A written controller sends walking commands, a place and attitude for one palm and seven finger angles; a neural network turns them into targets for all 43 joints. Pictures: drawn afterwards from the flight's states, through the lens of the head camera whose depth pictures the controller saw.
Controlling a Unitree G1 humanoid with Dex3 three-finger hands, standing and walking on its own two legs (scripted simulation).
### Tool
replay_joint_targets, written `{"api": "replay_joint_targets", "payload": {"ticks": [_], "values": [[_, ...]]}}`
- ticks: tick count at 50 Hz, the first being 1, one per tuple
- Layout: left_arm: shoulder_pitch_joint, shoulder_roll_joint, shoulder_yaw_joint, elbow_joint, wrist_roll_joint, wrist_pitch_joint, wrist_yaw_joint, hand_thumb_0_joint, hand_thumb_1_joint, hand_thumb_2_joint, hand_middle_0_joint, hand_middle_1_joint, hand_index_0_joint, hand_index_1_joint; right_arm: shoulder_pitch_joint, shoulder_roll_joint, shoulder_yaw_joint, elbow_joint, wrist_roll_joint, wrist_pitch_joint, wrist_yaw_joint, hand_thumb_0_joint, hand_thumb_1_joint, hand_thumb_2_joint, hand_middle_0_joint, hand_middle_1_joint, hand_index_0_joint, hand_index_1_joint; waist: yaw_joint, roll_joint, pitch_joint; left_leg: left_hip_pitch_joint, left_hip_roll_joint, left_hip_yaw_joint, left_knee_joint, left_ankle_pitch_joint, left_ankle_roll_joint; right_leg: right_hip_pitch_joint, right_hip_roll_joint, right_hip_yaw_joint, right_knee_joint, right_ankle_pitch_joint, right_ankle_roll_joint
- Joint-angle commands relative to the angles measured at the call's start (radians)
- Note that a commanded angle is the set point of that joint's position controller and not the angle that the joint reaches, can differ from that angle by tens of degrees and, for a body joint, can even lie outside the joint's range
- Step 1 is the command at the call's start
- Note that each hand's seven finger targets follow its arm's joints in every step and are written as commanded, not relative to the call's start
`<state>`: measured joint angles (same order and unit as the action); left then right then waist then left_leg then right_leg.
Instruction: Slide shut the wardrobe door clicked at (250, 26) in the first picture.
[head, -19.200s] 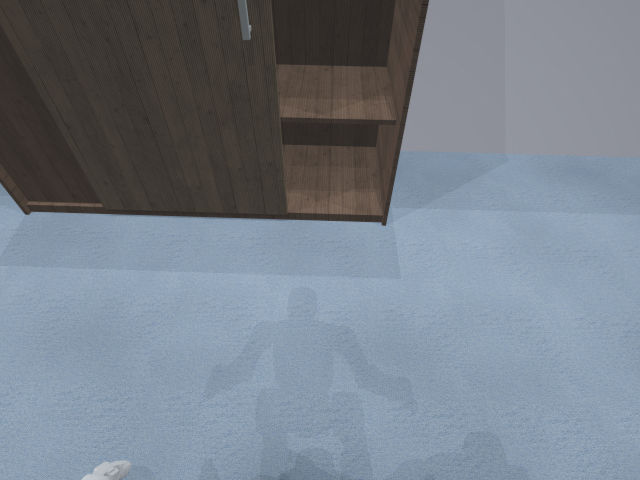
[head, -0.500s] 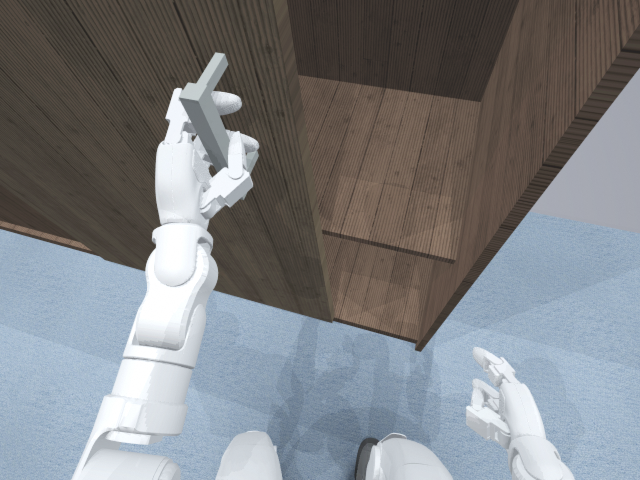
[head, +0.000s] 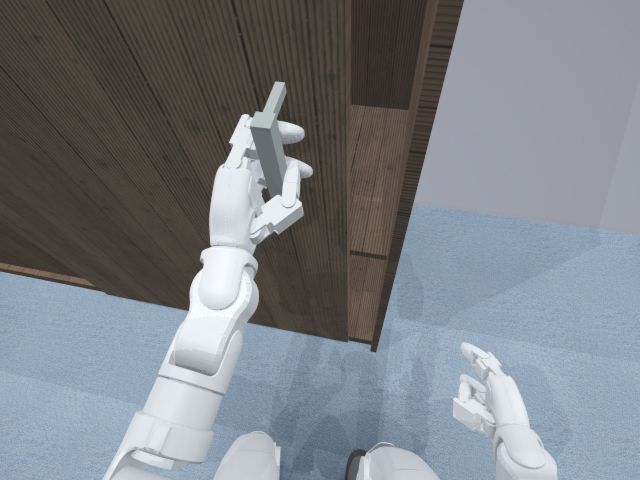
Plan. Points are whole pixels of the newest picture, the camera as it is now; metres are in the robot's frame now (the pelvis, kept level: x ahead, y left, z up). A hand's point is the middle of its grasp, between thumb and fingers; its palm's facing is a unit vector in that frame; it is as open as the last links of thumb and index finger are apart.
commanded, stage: step sideways, sliding the door along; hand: left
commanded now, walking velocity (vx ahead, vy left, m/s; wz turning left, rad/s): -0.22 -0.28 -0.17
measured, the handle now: (282, 160) +0.42 +0.09 +0.13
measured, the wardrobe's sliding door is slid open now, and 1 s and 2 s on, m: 0.07 0.00 0.00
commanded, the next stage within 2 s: stop walking and hold the door there in 0.54 s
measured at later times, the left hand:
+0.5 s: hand (366, 209) +0.36 -0.01 +0.14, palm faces +0.13 -0.99 -0.08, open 6.1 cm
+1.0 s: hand (359, 204) +0.37 +0.00 +0.13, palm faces +0.36 -0.88 -0.31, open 6.0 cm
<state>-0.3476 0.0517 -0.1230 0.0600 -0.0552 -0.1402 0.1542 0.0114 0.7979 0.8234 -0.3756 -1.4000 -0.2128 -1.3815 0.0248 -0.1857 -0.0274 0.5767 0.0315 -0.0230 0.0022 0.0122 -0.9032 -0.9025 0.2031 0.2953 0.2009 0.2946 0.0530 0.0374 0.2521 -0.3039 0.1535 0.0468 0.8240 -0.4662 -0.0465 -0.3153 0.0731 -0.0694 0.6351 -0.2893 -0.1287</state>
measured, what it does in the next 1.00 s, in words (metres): steps to the right: left foot, then left foot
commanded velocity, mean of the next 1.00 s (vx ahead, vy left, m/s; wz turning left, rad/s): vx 0.08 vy -0.06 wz -0.04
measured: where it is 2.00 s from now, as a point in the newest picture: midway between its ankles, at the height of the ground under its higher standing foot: outside the picture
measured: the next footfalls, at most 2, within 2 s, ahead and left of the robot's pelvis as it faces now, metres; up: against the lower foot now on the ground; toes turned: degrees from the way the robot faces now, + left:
left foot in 0.12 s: +0.00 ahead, +0.17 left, +0.00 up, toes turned +7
left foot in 0.50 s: -0.02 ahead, +0.04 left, +0.00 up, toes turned +3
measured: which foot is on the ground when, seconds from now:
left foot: up 0.00-0.10, down 0.12-0.30, up 0.32-0.48, down 0.50-0.80, up 0.82-1.00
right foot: down 0.00-0.50, up 0.52-0.78, down 0.80-1.00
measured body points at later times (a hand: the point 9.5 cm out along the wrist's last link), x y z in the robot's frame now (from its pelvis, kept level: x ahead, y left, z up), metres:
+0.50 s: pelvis -0.06 -0.10 +0.01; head -0.01 -0.13 +0.45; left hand +0.35 +0.05 +0.14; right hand +0.08 -0.34 -0.12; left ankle -0.06 +0.04 -0.72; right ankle +0.00 -0.10 -0.72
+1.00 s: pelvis -0.05 -0.24 +0.00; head -0.02 -0.29 +0.45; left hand +0.34 +0.05 +0.15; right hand +0.04 -0.56 -0.11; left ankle -0.01 -0.15 -0.71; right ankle -0.01 -0.42 -0.72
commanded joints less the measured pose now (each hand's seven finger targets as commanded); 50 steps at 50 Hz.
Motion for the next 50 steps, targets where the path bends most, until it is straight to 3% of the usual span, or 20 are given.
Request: {"api": "replay_joint_targets", "payload": {"ticks": [1,4,8,13,15,18,21,22,24,25,26,28,32,33,36,39,40,42,48,50], "values": [[-0.426,-0.01,-0.168,-0.351,0.032,-0.119,-0.075,0.0,0.9,0.9,-0.45,-1.4,-0.45,-1.4,-0.041,-0.057,-0.033,-0.125,-0.008,-0.059,-0.03,0.0,-0.9,-0.9,0.2,0.3,0.2,0.3,-0.096,-0.203,-0.644,0.055,-0.052,0.014,-0.176,0.047,0.009,0.443,-0.274,0.316,-0.079,1.16,0.004],[-0.432,0.046,-0.117,-0.324,0.018,-0.136,-0.073,0.0,0.9,0.9,-0.45,-1.4,-0.45,-1.4,-0.024,-0.08,-0.056,-0.122,-0.006,-0.04,-0.035,0.0,-0.9,-0.9,0.2,0.3,0.2,0.3,-0.1,-0.198,-0.702,0.289,0.054,0.009,-0.349,0.4,0.042,0.341,-0.243,0.291,-0.048,0.99,0.08],[-0.44,0.055,-0.063,-0.218,0.03,-0.122,-0.104,0.0,0.9,0.9,-0.45,-1.4,-0.45,-1.4,-0.053,-0.101,-0.057,-0.123,-0.028,-0.016,-0.015,0.0,-0.9,-0.9,0.2,0.3,0.2,0.3,-0.071,0.238,-0.572,0.372,0.422,-0.139,-0.396,1.032,0.219,0.007,-0.107,0.156,0.178,-0.093,0.141],[-0.578,-0.028,-0.121,-0.114,0.038,-0.069,-0.113,0.0,0.9,0.9,-0.45,-1.4,-0.45,-1.4,-0.027,-0.091,-0.029,-0.133,0.021,0.012,-0.015,0.0,-0.9,-0.9,0.2,0.3,0.2,0.3,-0.085,0.026,-0.527,0.233,0.213,0.054,-0.1,0.666,0.094,0.207,-0.106,0.086,-0.13,0.258,0.108],[-0.57,-0.004,-0.12,-0.055,0.023,-0.046,-0.101,0.0,0.9,0.9,-0.45,-1.4,-0.45,-1.4,-0.039,-0.075,-0.036,-0.147,0.033,0.012,-0.033,0.0,-0.9,-0.9,0.2,0.3,0.2,0.3,-0.078,-0.328,-0.527,-0.01,-0.063,0.051,0.126,-0.078,0.018,0.279,-0.272,0.477,-0.311,0.593,0.021],[-0.637,-0.092,-0.176,-0.066,-0.001,-0.064,-0.083,0.0,0.9,0.9,-0.45,-1.4,-0.45,-1.4,0.002,-0.058,-0.013,-0.079,0.014,-0.027,-0.031,0.0,-0.9,-0.9,0.2,0.3,0.2,0.3,-0.088,-0.188,-0.558,-0.048,-0.118,-0.029,0.177,-0.055,0.01,0.314,-0.217,0.372,-0.321,0.573,0.251],[-0.679,-0.069,-0.168,0.015,0.014,-0.071,-0.06,0.0,0.9,0.9,-0.45,-1.4,-0.45,-1.4,0.005,-0.094,-0.026,-0.056,0.01,-0.025,-0.041,0.0,-0.9,-0.9,0.2,0.3,0.2,0.3,-0.09,-0.206,-0.583,0.116,-0.134,0.052,-0.206,0.043,0.03,0.283,-0.177,0.277,-0.29,0.487,0.072],[-0.689,-0.058,-0.165,0.015,0.006,-0.077,-0.059,0.0,0.9,0.9,-0.45,-1.4,-0.45,-1.4,0.018,-0.1,-0.029,-0.055,0.015,-0.028,-0.039,0.0,-0.9,-0.9,0.2,0.3,0.2,0.3,-0.088,-0.164,-0.596,0.22,-0.134,0.077,-0.319,0.125,0.043,0.236,-0.156,0.28,-0.291,0.438,0.156],[-0.717,-0.036,-0.155,0.021,-0.015,-0.084,-0.068,0.0,0.9,0.9,-0.45,-1.4,-0.45,-1.4,0.051,-0.137,-0.052,-0.045,0.025,-0.052,-0.044,0.0,-0.9,-0.9,0.2,0.3,0.2,0.3,-0.108,0.009,-0.601,0.483,0.115,-0.06,-0.582,0.35,0.163,0.022,-0.049,0.176,0.07,0.361,0.378],[-0.71,-0.044,-0.16,0.04,-0.039,-0.073,-0.072,0.0,0.9,0.9,-0.45,-1.4,-0.45,-1.4,0.002,-0.193,-0.061,-0.104,-0.001,-0.038,-0.038,0.0,-0.9,-0.9,0.2,0.3,0.2,0.3,-0.094,0.272,-0.555,0.444,0.457,-0.427,-0.556,0.57,0.317,-0.196,-0.037,0.166,0.514,-0.122,0.233],[-0.655,-0.014,-0.105,0.092,-0.036,-0.046,-0.077,0.0,0.9,0.9,-0.45,-1.4,-0.45,-1.4,-0.038,-0.188,-0.066,-0.123,-0.002,-0.024,-0.029,0.0,-0.9,-0.9,0.2,0.3,0.2,0.3,-0.058,0.116,-0.504,0.424,0.511,-0.461,-0.557,0.719,0.358,-0.315,-0.039,0.244,0.749,-0.189,0.158],[-0.702,-0.037,-0.118,0.06,-0.032,-0.044,-0.103,0.0,0.9,0.9,-0.45,-1.4,-0.45,-1.4,0.054,-0.146,-0.048,-0.056,-0.004,-0.014,-0.015,0.0,-0.9,-0.9,0.2,0.3,0.2,0.3,-0.072,-0.024,-0.492,0.542,0.448,-0.303,-0.43,0.783,0.336,-0.489,-0.107,0.243,0.797,-0.18,0.145],[-0.794,-0.023,-0.109,0.019,-0.017,-0.032,-0.094,0.0,0.9,0.9,-0.45,-1.4,-0.45,-1.4,0.103,-0.171,-0.062,-0.063,0.009,-0.007,-0.019,0.0,-0.9,-0.9,0.2,0.3,0.2,0.3,-0.071,0.162,-0.502,0.522,0.281,-0.046,-0.376,0.774,0.227,-0.4,-0.141,0.072,0.539,-0.121,0.151],[-0.581,0.575,0.445,0.293,0.024,-0.02,-0.033,0.0,0.9,0.9,-0.45,-1.4,-0.45,-1.4,0.16,-0.232,-0.077,-0.002,0.007,0.031,-0.042,0.0,-0.9,-0.9,0.2,0.3,0.2,0.3,-0.053,0.247,-0.536,0.491,0.239,0.038,-0.383,0.792,0.19,-0.319,-0.124,0.011,0.424,-0.13,0.17],[-0.562,0.441,0.291,0.201,0.024,-0.039,-0.07,0.0,0.9,0.9,-0.45,-1.4,-0.45,-1.4,0.142,-0.211,-0.05,-0.053,0.023,0.004,-0.037,0.0,-0.9,-0.9,0.2,0.3,0.2,0.3,-0.084,0.358,-0.499,0.317,0.117,0.148,-0.273,0.672,0.103,-0.015,-0.035,-0.12,0.03,0.024,0.167],[-0.486,0.689,0.497,0.244,0.055,-0.082,-0.06,0.0,0.9,0.9,-0.45,-1.4,-0.45,-1.4,0.126,-0.178,-0.04,-0.017,0.033,-0.029,-0.043,0.0,-0.9,-0.9,0.2,0.3,0.2,0.3,-0.055,0.034,-0.527,0.061,-0.004,0.144,0.053,0.396,0.053,0.405,-0.097,-0.021,-0.228,0.405,0.135],[-0.431,0.808,0.578,0.297,0.07,-0.085,-0.055,0.0,0.9,0.9,-0.45,-1.4,-0.45,-1.4,0.108,-0.155,-0.03,-0.023,0.026,-0.031,-0.048,0.0,-0.9,-0.9,0.2,0.3,0.2,0.3,-0.052,-0.129,-0.542,-0.157,-0.09,0.143,0.194,0.047,0.03,0.527,-0.283,0.229,-0.197,0.729,0.059],[-0.436,0.821,0.607,0.272,0.043,-0.062,-0.055,0.0,0.9,0.9,-0.45,-1.4,-0.45,-1.4,0.083,-0.18,-0.03,-0.032,0.031,-0.039,-0.066,0.0,-0.9,-0.9,0.2,0.3,0.2,0.3,-0.009,-0.381,-0.545,-0.191,-0.096,-0.046,0.355,-0.106,0.025,0.379,-0.426,0.523,-0.276,0.527,-0.005],[-0.333,0.841,0.703,0.373,0.047,-0.069,-0.037,0.0,0.9,0.9,-0.45,-1.4,-0.45,-1.4,0.101,-0.232,-0.038,0.017,0.005,-0.066,-0.088,0.0,-0.9,-0.9,0.2,0.3,0.2,0.3,-0.049,-0.265,-0.532,0.076,-0.121,-0.05,-0.215,0.057,0.05,0.187,-0.417,0.276,-0.257,0.401,0.064],[-0.336,0.787,0.644,0.341,0.047,-0.072,-0.033,0.0,0.9,0.9,-0.45,-1.4,-0.45,-1.4,0.102,-0.249,-0.05,0.017,0.006,-0.064,-0.093,0.0,-0.9,-0.9,0.2,0.3,0.2,0.3,-0.065,-0.078,-0.5,0.193,-0.109,-0.025,-0.419,0.262,0.043,0.123,-0.363,0.234,-0.209,0.323,0.086]]}}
